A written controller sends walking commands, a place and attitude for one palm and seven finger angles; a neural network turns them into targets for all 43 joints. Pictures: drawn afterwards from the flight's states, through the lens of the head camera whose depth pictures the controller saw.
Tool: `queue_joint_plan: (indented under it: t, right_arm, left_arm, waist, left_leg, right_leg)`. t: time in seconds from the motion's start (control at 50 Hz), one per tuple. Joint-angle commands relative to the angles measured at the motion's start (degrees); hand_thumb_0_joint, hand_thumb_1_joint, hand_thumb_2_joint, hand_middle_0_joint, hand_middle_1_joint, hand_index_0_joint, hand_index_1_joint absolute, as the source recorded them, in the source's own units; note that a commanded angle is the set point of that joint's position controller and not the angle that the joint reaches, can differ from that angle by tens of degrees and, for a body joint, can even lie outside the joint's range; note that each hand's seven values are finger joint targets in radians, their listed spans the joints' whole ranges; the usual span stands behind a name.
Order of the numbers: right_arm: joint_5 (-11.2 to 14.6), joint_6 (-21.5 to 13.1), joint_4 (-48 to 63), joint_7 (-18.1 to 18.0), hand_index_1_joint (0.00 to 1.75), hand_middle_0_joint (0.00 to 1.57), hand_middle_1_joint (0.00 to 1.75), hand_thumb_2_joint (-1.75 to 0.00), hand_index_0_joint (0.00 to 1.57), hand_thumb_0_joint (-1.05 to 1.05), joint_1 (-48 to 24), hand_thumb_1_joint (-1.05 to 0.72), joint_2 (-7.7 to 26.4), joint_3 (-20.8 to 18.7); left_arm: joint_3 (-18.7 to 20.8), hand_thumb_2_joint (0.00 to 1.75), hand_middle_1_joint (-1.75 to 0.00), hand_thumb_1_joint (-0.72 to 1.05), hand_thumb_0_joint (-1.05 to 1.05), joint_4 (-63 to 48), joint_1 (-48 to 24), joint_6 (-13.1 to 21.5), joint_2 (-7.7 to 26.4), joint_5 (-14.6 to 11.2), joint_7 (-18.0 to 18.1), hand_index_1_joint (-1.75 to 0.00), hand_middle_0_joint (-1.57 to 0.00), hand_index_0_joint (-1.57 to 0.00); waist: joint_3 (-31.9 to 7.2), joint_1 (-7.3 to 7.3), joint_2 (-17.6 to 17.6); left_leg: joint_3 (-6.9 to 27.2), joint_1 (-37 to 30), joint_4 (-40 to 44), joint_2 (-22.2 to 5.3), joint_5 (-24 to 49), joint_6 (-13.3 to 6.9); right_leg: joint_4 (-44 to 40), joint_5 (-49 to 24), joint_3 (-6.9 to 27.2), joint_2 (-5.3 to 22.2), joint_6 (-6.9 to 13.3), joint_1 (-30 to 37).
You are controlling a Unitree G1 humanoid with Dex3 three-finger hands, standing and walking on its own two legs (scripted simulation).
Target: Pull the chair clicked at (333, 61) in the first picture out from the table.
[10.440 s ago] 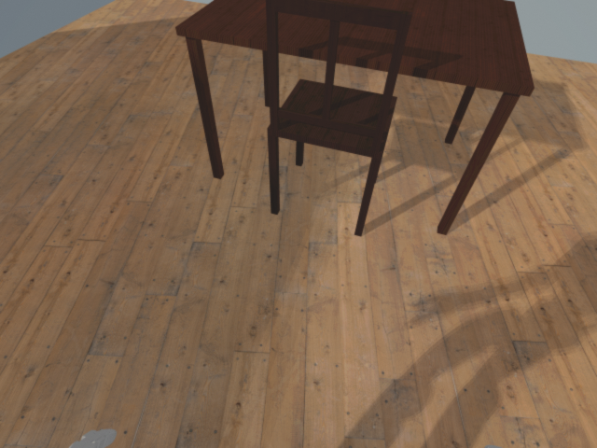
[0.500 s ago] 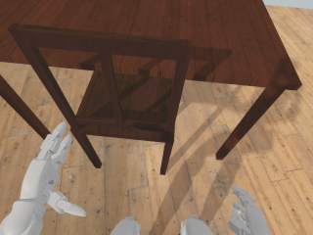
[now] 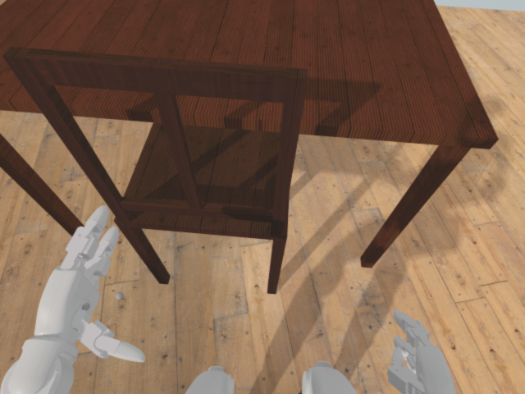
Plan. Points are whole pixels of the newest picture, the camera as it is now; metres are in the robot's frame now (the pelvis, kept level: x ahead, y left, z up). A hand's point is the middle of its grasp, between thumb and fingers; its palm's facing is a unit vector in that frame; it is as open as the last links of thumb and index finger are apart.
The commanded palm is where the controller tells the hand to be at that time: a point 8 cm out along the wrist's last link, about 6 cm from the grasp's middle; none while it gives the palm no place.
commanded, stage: aim the fingers beside a spindle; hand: left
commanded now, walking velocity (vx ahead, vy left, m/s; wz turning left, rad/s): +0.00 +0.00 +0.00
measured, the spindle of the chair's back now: (183, 160) +0.50 +0.17 +0.01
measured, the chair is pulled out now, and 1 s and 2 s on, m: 0.00 0.00 0.00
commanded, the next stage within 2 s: none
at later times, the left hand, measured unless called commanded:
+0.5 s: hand (141, 281) +0.27 +0.18 +0.03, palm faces -0.07 -1.00 -0.05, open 16.9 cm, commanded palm +0.25 +0.24 +0.03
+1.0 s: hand (162, 263) +0.30 +0.17 +0.01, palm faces -0.08 -1.00 -0.04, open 16.9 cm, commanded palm +0.29 +0.22 +0.01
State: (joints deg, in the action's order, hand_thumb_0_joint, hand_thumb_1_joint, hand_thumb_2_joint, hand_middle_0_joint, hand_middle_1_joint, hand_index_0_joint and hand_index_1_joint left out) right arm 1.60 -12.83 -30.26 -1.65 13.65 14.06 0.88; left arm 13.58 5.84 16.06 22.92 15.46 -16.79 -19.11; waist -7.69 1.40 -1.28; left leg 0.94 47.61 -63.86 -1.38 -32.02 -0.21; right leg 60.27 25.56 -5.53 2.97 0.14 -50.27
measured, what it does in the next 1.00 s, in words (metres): stands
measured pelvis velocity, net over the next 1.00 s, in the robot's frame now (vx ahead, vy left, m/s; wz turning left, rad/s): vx -0.01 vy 0.00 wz -0.01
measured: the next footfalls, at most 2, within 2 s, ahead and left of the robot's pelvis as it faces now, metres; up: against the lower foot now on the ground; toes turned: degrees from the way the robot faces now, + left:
none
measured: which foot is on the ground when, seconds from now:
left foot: down 0.00-1.00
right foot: down 0.00-1.00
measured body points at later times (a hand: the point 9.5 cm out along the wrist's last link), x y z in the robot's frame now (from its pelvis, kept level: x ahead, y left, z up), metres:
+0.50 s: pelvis -0.01 +0.00 -0.01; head +0.08 +0.00 +0.43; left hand +0.27 +0.24 +0.03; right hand +0.16 -0.25 -0.09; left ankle -0.01 +0.11 -0.66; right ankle +0.04 -0.12 -0.66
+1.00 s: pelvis -0.01 +0.00 -0.02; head +0.10 +0.00 +0.42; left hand +0.30 +0.22 +0.01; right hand +0.15 -0.25 -0.11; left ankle -0.01 +0.11 -0.66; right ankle +0.04 -0.12 -0.66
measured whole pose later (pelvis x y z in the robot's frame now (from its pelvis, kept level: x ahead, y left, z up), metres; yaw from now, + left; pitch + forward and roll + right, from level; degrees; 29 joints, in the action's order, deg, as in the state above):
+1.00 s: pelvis -0.01 +0.00 -0.02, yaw +0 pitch +20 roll -1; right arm 0.8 -10.0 -30.9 -0.7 13.3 14.6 0.6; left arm 9.9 16.0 1.1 24.3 13.4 -12.8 -14.7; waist -8.5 2.3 -1.2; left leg 0.1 55.6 -68.9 -1.1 -33.4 -0.3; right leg 66.0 26.9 -4.4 3.3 0.2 -59.1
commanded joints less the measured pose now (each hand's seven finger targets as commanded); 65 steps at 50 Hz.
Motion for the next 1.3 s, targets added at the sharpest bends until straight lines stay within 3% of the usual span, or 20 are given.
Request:
queue_joint_plan:
  t: [0.0,0.14,0.28,0.44,0.5,0.56,0.6,0.62,0.72,0.84,0.88,0.92,0.94,1.02,1.08,1.14,1.2,1.28]
  right_arm:
    - [0.3,-3.2,8.1,-0.7,0.30,0.20,0.30,-0.90,0.20,0.00,-1.1,-0.90,8.0,-3.7]
    - [0.2,-3.4,7.5,-0.9,0.30,0.20,0.30,-0.90,0.20,0.00,-1.4,-0.90,8.0,-3.6]
    - [0.1,-3.9,7.1,-0.8,0.30,0.20,0.30,-0.90,0.20,0.00,-0.9,-0.90,8.5,-3.6]
    - [-0.1,-3.0,7.2,-0.5,0.30,0.20,0.30,-0.90,0.20,0.00,-0.6,-0.90,8.5,-3.6]
    - [-0.3,-2.9,7.4,-0.3,0.30,0.20,0.30,-0.90,0.20,0.00,-0.5,-0.90,8.3,-3.7]
    - [-0.3,-2.3,7.5,0.0,0.30,0.20,0.30,-0.90,0.20,0.00,-0.2,-0.90,8.6,-3.7]
    - [-0.3,-2.0,7.0,-0.1,0.30,0.20,0.30,-0.90,0.20,0.00,-0.3,-0.90,8.8,-3.7]
    - [-0.3,-1.8,7.1,-0.1,0.30,0.20,0.30,-0.90,0.20,0.00,-0.4,-0.90,8.7,-3.8]
    - [-0.6,-1.3,6.8,-0.1,0.30,0.20,0.30,-0.90,0.20,0.00,0.3,-0.90,8.5,-3.9]
    - [-0.6,-0.5,6.8,0.4,0.30,0.20,0.30,-0.90,0.20,0.00,0.4,-0.90,8.5,-4.0]
    - [-0.6,-0.1,6.3,0.5,0.30,0.20,0.30,-0.90,0.20,0.00,0.5,-0.90,8.6,-4.1]
    - [-0.6,0.2,6.3,0.6,0.30,0.20,0.30,-0.90,0.20,0.00,0.3,-0.90,8.5,-3.9]
    - [-0.6,0.3,6.4,0.5,0.30,0.20,0.30,-0.90,0.20,0.00,0.5,-0.90,8.7,-4.0]
    - [-0.8,0.8,6.4,0.8,0.30,0.20,0.30,-0.90,0.20,0.00,0.3,-0.90,8.3,-4.0]
    - [-0.8,1.4,5.8,0.6,0.30,0.20,0.30,-0.90,0.20,0.00,0.4,-0.90,8.6,-4.0]
    - [-0.9,1.5,5.7,0.5,0.30,0.20,0.30,-0.90,0.20,0.00,0.6,-0.90,8.7,-4.0]
    - [-0.8,1.7,5.8,0.7,0.30,0.20,0.30,-0.90,0.20,0.00,0.5,-0.90,8.4,-4.0]
    - [-0.9,2.2,5.2,0.8,0.30,0.20,0.30,-0.90,0.20,0.00,1.0,-0.90,8.8,-4.1]
  left_arm:
    - [4.9,0.30,-0.08,-0.50,0.00,-11.2,-4.3,4.0,8.5,-1.0,-0.5,-0.08,-0.06,-0.06]
    - [5.0,0.30,-0.08,-0.50,0.00,-9.9,-5.8,4.5,8.4,-1.1,-0.5,-0.08,-0.06,-0.06]
    - [2.5,0.30,-0.08,-0.50,0.00,-9.1,-10.5,5.0,7.5,-0.1,-0.4,-0.08,-0.06,-0.06]
    - [3.8,0.30,-0.08,-0.50,0.00,-6.6,-12.9,4.6,8.6,1.0,2.0,-0.08,-0.06,-0.06]
    - [1.5,0.30,-0.08,-0.50,0.00,-7.2,-13.9,4.7,6.1,1.3,2.4,-0.08,-0.06,-0.06]
    - [0.2,0.30,-0.08,-0.50,0.00,-4.8,-14.6,4.2,5.3,1.9,2.9,-0.08,-0.06,-0.06]
    - [1.5,0.30,-0.08,-0.50,0.00,-4.0,-18.5,4.6,6.8,2.1,3.3,-0.08,-0.06,-0.06]
    - [1.6,0.30,-0.08,-0.50,0.00,-3.5,-18.2,4.7,6.7,2.4,3.4,-0.08,-0.06,-0.06]
    - [2.1,0.30,-0.08,-0.50,0.00,-3.9,-20.7,5.4,7.0,2.4,4.0,-0.08,-0.06,-0.06]
    - [0.1,0.30,-0.08,-0.50,0.00,-2.0,-20.1,5.3,5.3,3.0,3.9,-0.08,-0.06,-0.06]
    - [0.8,0.30,-0.08,-0.50,0.00,-2.0,-22.2,5.4,6.3,3.2,4.2,-0.08,-0.06,-0.06]
    - [-0.8,0.30,-0.08,-0.50,0.00,-1.4,-23.6,5.4,4.6,3.3,4.4,-0.08,-0.06,-0.06]
    - [0.8,0.30,-0.08,-0.50,0.00,-0.7,-23.1,5.6,6.1,3.4,4.7,-0.08,-0.06,-0.06]
    - [-0.2,0.30,-0.08,-0.50,0.00,-0.7,-24.4,6.1,5.0,3.8,5.1,-0.08,-0.06,-0.06]
    - [-0.1,0.30,-0.08,-0.50,0.00,2.2,-28.9,6.1,5.5,4.3,5.3,-0.08,-0.06,-0.06]
    - [1.4,0.30,-0.08,-0.50,0.00,2.5,-30.8,6.4,7.2,4.2,5.3,-0.08,-0.06,-0.06]
    - [-0.4,0.30,-0.08,-0.50,0.00,2.3,-31.2,6.3,5.0,4.1,5.0,-0.08,-0.06,-0.06]
    - [0.1,0.30,-0.08,-0.50,0.00,4.7,-33.7,6.0,5.9,4.4,5.1,-0.08,-0.06,-0.06]
  waist:
    - [-13.3,0.03,-2.2]
    - [-12.7,0.36,-0.3]
    - [-13.8,0.91,-1.7]
    - [-15.9,-0.04,-1.6]
    - [-17.6,0.10,-2.8]
    - [-16.5,0.85,-0.4]
    - [-15.7,1.04,0.4]
    - [-16.1,0.68,-1.0]
    - [-20.5,0.32,-0.6]
    - [-20.3,0.60,-1.5]
    - [-20.3,0.83,-1.3]
    - [-19.3,1.34,-0.8]
    - [-19.3,0.91,-0.4]
    - [-20.8,0.76,-1.6]
    - [-19.5,1.82,0.1]
    - [-21.7,1.07,-1.3]
    - [-23.6,1.06,-2.2]
    - [-23.1,1.60,-0.4]
  left_leg:
    - [0.2,-3.8,9.7,2.2,17.3,-0.5]
    - [0.3,-2.2,8.9,2.2,16.0,-0.7]
    - [0.5,-1.9,8.0,2.1,15.6,-0.6]
    - [0.6,-1.3,7.9,2.0,16.8,-0.5]
    - [0.5,-2.3,7.6,1.9,19.0,-0.3]
    - [0.6,-0.8,7.2,1.9,17.5,-0.5]
    - [0.5,1.1,6.8,2.0,14.5,-0.5]
    - [0.3,0.9,6.9,2.0,14.3,-0.5]
    - [0.2,0.1,5.8,2.0,18.5,-0.5]
    - [0.3,-0.1,5.3,1.8,20.5,-0.5]
    - [0.3,0.4,4.9,1.7,20.2,-0.4]
    - [0.2,1.2,4.7,1.8,18.5,-0.4]
    - [0.3,1.5,4.5,1.8,19.1,-0.5]
    - [0.1,1.2,4.1,1.9,19.2,-0.4]
    - [0.1,3.4,3.3,1.9,15.9,-0.6]
    - [0.0,3.4,2.8,2.0,16.7,-0.7]
    - [0.0,2.0,2.6,1.9,18.9,-0.5]
    - [0.2,3.9,2.0,1.8,17.6,-0.6]
  right_leg:
    - [-7.9,-9.8,2.6,-2.1,1.0,13.7]
    - [-7.7,-8.3,3.0,-2.1,0.9,13.1]
    - [-6.3,-7.8,2.9,-1.9,0.9,10.7]
    - [-4.8,-8.7,2.7,-1.9,1.2,10.7]
    - [-3.8,-11.0,2.4,-1.8,1.2,10.2]
    - [-3.7,-10.0,2.4,-1.9,1.0,9.1]
    - [-4.0,-7.4,3.0,-1.8,0.9,8.6]
    - [-3.8,-6.9,2.9,-1.8,1.1,8.2]
    - [-2.4,-11.9,3.3,-1.7,1.0,10.4]
    - [-1.4,-13.5,2.9,-1.8,1.2,9.1]
    - [-1.2,-13.7,3.1,-1.7,1.1,8.7]
    - [-1.2,-12.3,3.0,-1.7,1.1,7.7]
    - [-0.9,-12.6,3.0,-1.9,1.3,7.8]
    - [-0.4,-12.7,3.2,-1.7,1.3,7.5]
    - [-0.3,-10.2,3.5,-1.8,1.0,5.9]
    - [0.4,-11.0,3.8,-1.8,1.4,6.9]
    - [0.9,-13.1,3.8,-1.8,1.3,6.9]
    - [1.4,-12.4,3.8,-1.8,1.2,6.0]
